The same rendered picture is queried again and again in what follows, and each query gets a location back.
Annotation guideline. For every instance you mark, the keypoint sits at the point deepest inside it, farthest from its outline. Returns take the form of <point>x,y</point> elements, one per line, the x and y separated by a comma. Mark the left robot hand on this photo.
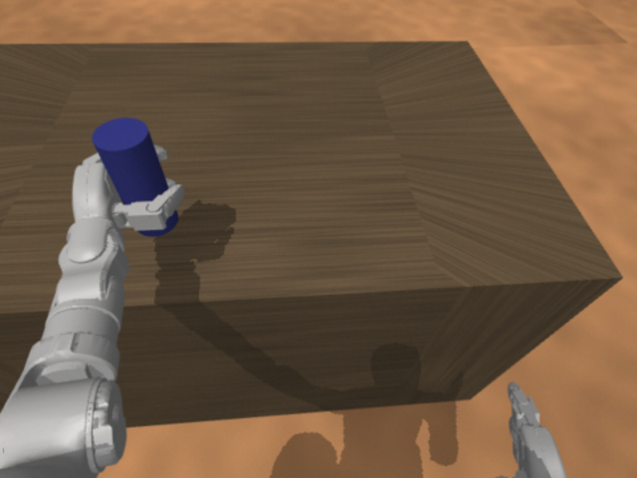
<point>95,196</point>

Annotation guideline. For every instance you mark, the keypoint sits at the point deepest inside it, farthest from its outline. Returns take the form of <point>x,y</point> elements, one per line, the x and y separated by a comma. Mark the left robot arm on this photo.
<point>64,417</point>

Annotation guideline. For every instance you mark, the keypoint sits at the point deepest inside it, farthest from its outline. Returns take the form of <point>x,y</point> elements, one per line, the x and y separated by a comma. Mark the right robot hand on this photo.
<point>533,445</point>

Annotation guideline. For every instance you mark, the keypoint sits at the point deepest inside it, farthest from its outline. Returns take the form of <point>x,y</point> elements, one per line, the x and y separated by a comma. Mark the can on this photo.
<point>128,154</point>

